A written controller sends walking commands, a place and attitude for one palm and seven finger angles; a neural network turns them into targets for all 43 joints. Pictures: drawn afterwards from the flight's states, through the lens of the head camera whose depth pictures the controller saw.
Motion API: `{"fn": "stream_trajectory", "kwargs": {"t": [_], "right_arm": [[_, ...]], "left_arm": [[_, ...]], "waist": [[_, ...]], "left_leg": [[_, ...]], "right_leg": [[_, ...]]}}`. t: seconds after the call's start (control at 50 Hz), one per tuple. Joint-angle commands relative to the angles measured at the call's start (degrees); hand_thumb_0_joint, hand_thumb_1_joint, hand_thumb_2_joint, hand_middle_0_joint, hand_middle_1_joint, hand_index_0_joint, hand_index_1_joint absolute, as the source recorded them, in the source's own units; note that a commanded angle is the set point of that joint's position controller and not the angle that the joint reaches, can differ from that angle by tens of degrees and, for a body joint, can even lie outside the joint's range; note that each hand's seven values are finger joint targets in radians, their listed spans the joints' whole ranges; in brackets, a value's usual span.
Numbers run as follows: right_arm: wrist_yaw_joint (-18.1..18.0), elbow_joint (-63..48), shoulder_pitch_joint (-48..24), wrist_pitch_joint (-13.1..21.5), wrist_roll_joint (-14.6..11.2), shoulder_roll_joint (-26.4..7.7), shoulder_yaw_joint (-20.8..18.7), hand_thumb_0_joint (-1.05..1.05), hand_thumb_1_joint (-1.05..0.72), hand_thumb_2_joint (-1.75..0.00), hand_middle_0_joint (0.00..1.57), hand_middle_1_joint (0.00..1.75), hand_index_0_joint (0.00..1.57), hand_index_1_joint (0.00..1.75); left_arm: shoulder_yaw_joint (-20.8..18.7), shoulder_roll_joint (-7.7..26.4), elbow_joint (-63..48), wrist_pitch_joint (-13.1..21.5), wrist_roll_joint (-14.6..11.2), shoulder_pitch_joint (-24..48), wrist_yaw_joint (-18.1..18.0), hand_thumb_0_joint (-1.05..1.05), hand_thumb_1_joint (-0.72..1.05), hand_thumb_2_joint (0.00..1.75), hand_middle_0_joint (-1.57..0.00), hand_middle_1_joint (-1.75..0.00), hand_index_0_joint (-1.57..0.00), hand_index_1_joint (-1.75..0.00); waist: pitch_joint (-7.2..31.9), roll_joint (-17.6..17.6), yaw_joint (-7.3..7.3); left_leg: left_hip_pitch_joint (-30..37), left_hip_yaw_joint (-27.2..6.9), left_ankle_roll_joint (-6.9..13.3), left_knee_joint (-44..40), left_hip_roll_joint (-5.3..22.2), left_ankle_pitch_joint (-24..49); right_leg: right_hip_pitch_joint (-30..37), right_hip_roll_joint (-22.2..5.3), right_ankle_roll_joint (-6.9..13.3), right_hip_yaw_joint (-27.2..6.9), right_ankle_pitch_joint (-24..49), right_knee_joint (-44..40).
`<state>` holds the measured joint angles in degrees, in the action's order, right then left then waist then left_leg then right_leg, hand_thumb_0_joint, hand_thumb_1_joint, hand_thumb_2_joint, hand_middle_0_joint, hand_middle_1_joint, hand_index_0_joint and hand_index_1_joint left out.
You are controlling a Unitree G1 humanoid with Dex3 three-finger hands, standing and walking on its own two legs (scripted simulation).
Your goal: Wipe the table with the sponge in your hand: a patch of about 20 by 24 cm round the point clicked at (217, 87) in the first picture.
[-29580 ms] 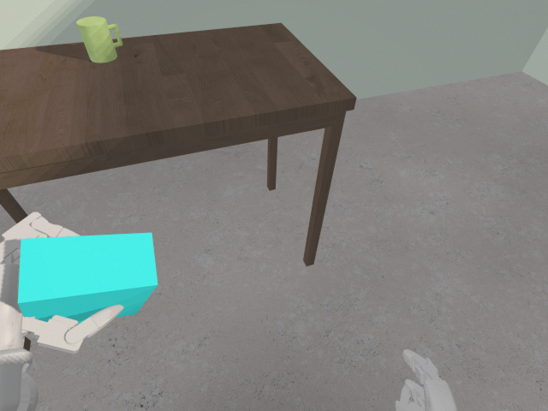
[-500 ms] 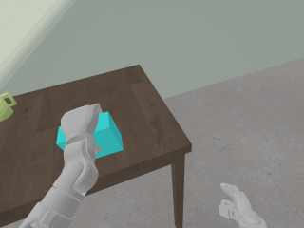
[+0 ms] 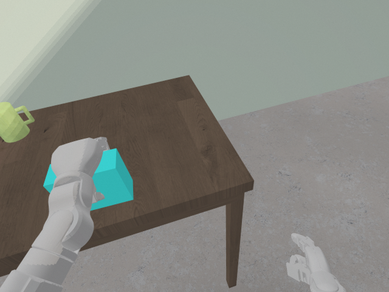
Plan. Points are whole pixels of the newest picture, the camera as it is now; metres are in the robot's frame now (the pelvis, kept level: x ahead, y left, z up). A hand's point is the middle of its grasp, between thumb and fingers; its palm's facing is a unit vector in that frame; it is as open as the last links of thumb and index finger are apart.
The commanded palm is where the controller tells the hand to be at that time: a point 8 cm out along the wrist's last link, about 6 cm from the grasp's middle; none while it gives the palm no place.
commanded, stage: wipe forward along the middle lane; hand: left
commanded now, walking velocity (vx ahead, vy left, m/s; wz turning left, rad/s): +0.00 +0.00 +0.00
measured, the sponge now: (97, 187) +0.29 +0.27 +0.08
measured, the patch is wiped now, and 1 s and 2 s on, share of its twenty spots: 1.00 1.00 1.00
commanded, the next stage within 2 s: slide back across to the first lane in 1.54 s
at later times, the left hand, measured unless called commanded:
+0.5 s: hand (96, 154) +0.35 +0.28 +0.12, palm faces +0.02 -0.02 -1.00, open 9.7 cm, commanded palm +0.32 +0.28 +0.16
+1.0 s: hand (98, 141) +0.39 +0.30 +0.12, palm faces -0.02 +0.00 -1.00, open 9.7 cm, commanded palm +0.37 +0.30 +0.15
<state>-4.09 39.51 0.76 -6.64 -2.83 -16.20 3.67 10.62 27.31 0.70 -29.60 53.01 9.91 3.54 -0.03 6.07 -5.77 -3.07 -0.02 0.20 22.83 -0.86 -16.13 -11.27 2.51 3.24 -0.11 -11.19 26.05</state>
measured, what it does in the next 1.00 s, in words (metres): stands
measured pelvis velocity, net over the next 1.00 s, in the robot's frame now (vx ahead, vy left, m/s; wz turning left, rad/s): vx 0.01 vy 0.02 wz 0.02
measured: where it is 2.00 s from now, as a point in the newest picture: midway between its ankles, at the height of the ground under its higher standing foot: outside the picture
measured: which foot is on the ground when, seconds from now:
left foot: down 0.00-1.00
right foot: down 0.00-1.00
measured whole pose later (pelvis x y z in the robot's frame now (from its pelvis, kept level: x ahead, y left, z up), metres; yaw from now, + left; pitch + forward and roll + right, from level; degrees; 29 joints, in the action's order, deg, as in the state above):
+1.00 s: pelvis +0.01 +0.02 +0.00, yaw +1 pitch +2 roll +0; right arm -4.9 41.6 5.0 -6.5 -3.4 -16.0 3.3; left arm 10.0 26.6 32.1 -22.2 56.4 34.3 0.7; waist 1.9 3.5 -3.1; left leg -9.3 -0.9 1.3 22.4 -1.7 -15.6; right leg -16.1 1.5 2.0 0.6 -9.9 23.5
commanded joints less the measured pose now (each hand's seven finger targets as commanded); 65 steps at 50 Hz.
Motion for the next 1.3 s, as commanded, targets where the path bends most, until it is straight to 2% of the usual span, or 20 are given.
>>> {"fn": "stream_trajectory", "kwargs": {"t": [0.0,0.12,0.2,0.22,0.3,0.34,0.4,0.46,0.5,0.58,0.6,0.62,0.66,0.7,0.72,0.82,0.9,0.98,1.1,1.28], "right_arm": [[-0.9,-9.6,-12.1,3.3,0.2,-5.4,-1.4,0.00,-0.90,-0.90,0.20,0.30,0.20,0.30],[-1.2,-8.8,-10.6,4.2,0.0,-5.4,-1.4,0.00,-0.90,-0.90,0.20,0.30,0.20,0.30],[-1.2,-8.7,-10.2,4.2,0.0,-5.8,-1.6,0.00,-0.90,-0.90,0.20,0.30,0.20,0.30],[-1.2,-8.4,-9.6,4.2,0.0,-5.5,-1.5,0.00,-0.90,-0.90,0.20,0.30,0.20,0.30],[-1.2,-8.0,-9.1,3.9,0.0,-6.2,-1.7,0.00,-0.90,-0.90,0.20,0.30,0.20,0.30],[-1.2,-7.2,-8.2,3.8,-0.2,-6.1,-1.8,0.00,-0.90,-0.90,0.20,0.30,0.20,0.30],[-1.1,-7.2,-7.9,3.5,-0.1,-6.7,-1.8,0.00,-0.90,-0.90,0.20,0.30,0.20,0.30],[-0.8,-7.0,-6.8,3.4,-0.1,-6.6,-2.1,0.00,-0.90,-0.90,0.20,0.30,0.20,0.30],[-0.7,-7.6,-7.4,3.2,-0.1,-6.7,-2.0,0.00,-0.90,-0.90,0.20,0.30,0.20,0.30],[-0.7,-6.9,-5.8,3.1,-0.2,-7.0,-2.4,0.00,-0.90,-0.90,0.20,0.30,0.20,0.30],[-0.6,-7.2,-6.2,2.9,-0.1,-7.1,-2.4,0.00,-0.90,-0.90,0.20,0.30,0.20,0.30],[-0.6,-7.2,-5.8,3.1,-0.1,-6.7,-2.2,0.00,-0.90,-0.90,0.20,0.30,0.20,0.30],[-0.7,-6.5,-5.1,2.9,-0.3,-7.0,-2.5,0.00,-0.90,-0.90,0.20,0.30,0.20,0.30],[-0.7,-6.7,-5.1,2.8,-0.2,-7.4,-2.4,0.00,-0.90,-0.90,0.20,0.30,0.20,0.30],[-0.8,-6.7,-4.8,2.9,-0.3,-7.1,-2.5,0.00,-0.90,-0.90,0.20,0.30,0.20,0.30],[-1.2,-5.9,-3.3,2.7,-0.3,-7.2,-2.5,0.00,-0.90,-0.90,0.20,0.30,0.20,0.30],[-1.7,-5.5,-2.3,2.4,-0.1,-7.9,-2.5,0.00,-0.90,-0.90,0.20,0.30,0.20,0.30],[-1.8,-5.5,-0.6,2.4,-0.3,-7.5,-2.9,0.00,-0.90,-0.90,0.20,0.30,0.20,0.30],[-2.0,-5.3,1.8,2.3,0.0,-8.1,-3.4,0.00,-0.90,-0.90,0.20,0.30,0.20,0.30],[-2.2,-3.4,5.9,2.5,-0.4,-8.2,-4.0,0.00,-0.90,-0.90,0.20,0.30,0.20,0.30]], "left_arm": [[-8.7,12.9,-5.8,0.6,2.0,19.7,-2.5,0.00,0.10,1.30,-1.20,-1.60,-1.20,-1.60],[-4.1,8.9,-2.6,1.8,2.2,25.6,-2.6,0.00,0.10,1.30,-1.20,-1.60,-1.20,-1.60],[-6.1,10.5,0.0,2.5,2.4,25.2,-2.8,0.00,0.10,1.30,-1.20,-1.60,-1.20,-1.60],[-3.2,7.4,1.5,2.7,2.2,26.2,-2.7,0.00,0.10,1.30,-1.20,-1.60,-1.20,-1.60],[-6.1,10.9,4.7,2.9,3.1,28.5,-3.5,0.00,0.10,1.30,-1.20,-1.60,-1.20,-1.60],[-2.7,7.3,7.3,2.8,2.9,29.9,-3.5,0.00,0.10,1.30,-1.20,-1.60,-1.20,-1.60],[-6.0,11.2,9.6,2.7,3.9,30.6,-3.8,0.00,0.10,1.30,-1.20,-1.60,-1.20,-1.60],[-2.2,7.1,9.8,3.0,3.9,31.9,-3.6,0.00,0.10,1.30,-1.20,-1.60,-1.20,-1.60],[-4.9,9.4,11.2,2.8,4.0,29.6,-3.7,0.00,0.10,1.30,-1.20,-1.60,-1.20,-1.60],[-2.7,7.3,13.0,3.5,4.0,31.8,-3.7,0.00,0.10,1.30,-1.20,-1.60,-1.20,-1.60],[-5.6,10.1,13.3,3.5,4.4,31.0,-3.9,0.00,0.10,1.30,-1.20,-1.60,-1.20,-1.60],[-2.0,6.4,13.3,3.7,4.2,32.0,-3.8,0.00,0.10,1.30,-1.20,-1.60,-1.20,-1.60],[-1.9,6.2,15.7,3.8,4.0,32.2,-3.8,0.00,0.10,1.30,-1.20,-1.60,-1.20,-1.60],[-4.6,9.6,16.6,4.0,4.6,33.6,-4.0,0.00,0.10,1.30,-1.20,-1.60,-1.20,-1.60],[-2.3,7.0,17.3,4.1,4.5,34.0,-4.0,0.00,0.10,1.30,-1.20,-1.60,-1.20,-1.60],[-2.7,8.3,22.9,5.1,5.0,36.4,-4.2,0.00,0.10,1.30,-1.20,-1.60,-1.20,-1.60],[-6.6,14.5,26.4,6.5,6.0,40.6,-4.0,0.00,0.10,1.30,-1.20,-1.60,-1.20,-1.60],[-3.7,11.4,28.6,8.5,5.9,41.6,-3.6,0.00,0.10,1.30,-1.20,-1.60,-1.20,-1.60],[-8.3,17.0,32.8,11.8,6.4,43.8,-3.9,0.00,0.10,1.30,-1.20,-1.60,-1.20,-1.60],[-6.7,17.2,40.1,15.9,7.1,51.3,-5.2,0.00,0.10,1.30,-1.20,-1.60,-1.20,-1.60]], "waist": [[10.2,-5.3,-0.25],[11.7,-5.3,0.92],[12.9,-6.0,0.25],[11.5,-6.9,1.01],[12.4,-7.2,0.44],[11.1,-7.4,1.42],[12.6,-6.6,0.58],[13.9,-5.6,1.37],[14.3,-6.2,0.33],[14.0,-7.1,1.46],[14.6,-7.3,0.74],[14.2,-7.2,1.54],[12.3,-7.9,2.07],[13.2,-8.1,1.53],[13.3,-8.2,2.03],[12.8,-9.2,2.73],[13.8,-7.8,2.32],[15.5,-5.9,3.16],[16.4,-7.7,3.09],[15.4,-7.2,5.50]], "left_leg": [[-8.2,0.1,2.2,-4.0,-2.5,10.1],[-7.7,0.1,2.1,-4.8,-2.3,11.1],[-7.4,-0.4,1.8,-5.1,-2.1,12.6],[-7.9,0.1,1.8,-5.2,-2.1,12.0],[-8.2,-0.2,1.6,-5.7,-1.9,11.7],[-8.0,0.3,1.5,-5.7,-1.9,12.0],[-8.5,-0.1,1.3,-5.8,-1.8,12.9],[-7.7,0.2,1.0,-5.3,-1.9,15.9],[-8.2,-0.1,1.2,-5.2,-1.8,15.7],[-8.2,0.3,1.1,-4.7,-1.8,17.0],[-8.6,-0.1,1.0,-4.8,-1.6,17.0],[-8.5,0.2,1.0,-4.6,-1.7,17.7],[-8.8,0.3,0.9,-4.6,-1.6,16.8],[-9.3,0.0,1.0,-4.7,-1.5,15.8],[-9.3,0.4,1.1,-4.4,-1.7,16.2],[-10.6,0.7,1.1,-3.8,-1.7,14.7],[-12.1,0.5,1.1,-3.9,-1.8,12.9],[-11.6,0.9,1.0,-2.9,-1.9,15.0],[-13.8,0.6,1.4,-2.4,-1.9,13.7],[-16.0,1.0,1.7,-1.8,-2.2,11.5]], "right_leg": [[11.3,-0.9,0.2,-5.9,2.5,-5.4],[11.7,-1.2,0.2,-2.7,3.6,-5.2],[12.1,-0.8,0.5,-2.9,5.3,-5.2],[11.5,-1.2,0.2,-1.5,4.8,-5.1],[11.4,-0.9,0.5,-2.2,4.2,-5.7],[10.5,-1.1,0.4,-0.8,4.6,-5.7],[11.2,-0.8,0.8,-1.7,5.7,-5.6],[11.5,-1.0,0.8,-0.5,9.2,-4.8],[11.8,-0.8,1.0,-1.3,9.3,-4.8],[11.1,-1.0,0.8,-0.3,11.3,-4.4],[11.2,-0.7,1.0,-1.1,10.9,-4.4],[11.2,-1.0,0.9,-0.1,11.8,-3.9],[9.7,-1.0,0.7,0.1,11.2,-4.3],[9.4,-0.7,0.9,-0.7,10.1,-4.6],[9.7,-1.0,0.7,-0.1,10.6,-4.1],[8.7,-1.1,0.5,-0.2,10.2,-4.1],[8.9,-1.2,0.5,-1.2,8.7,-4.5],[9.2,-1.5,0.4,-0.4,12.0,-3.5],[9.3,-1.4,0.3,-1.2,11.5,-3.5],[7.2,-1.6,-0.3,-0.7,10.3,-3.4]]}}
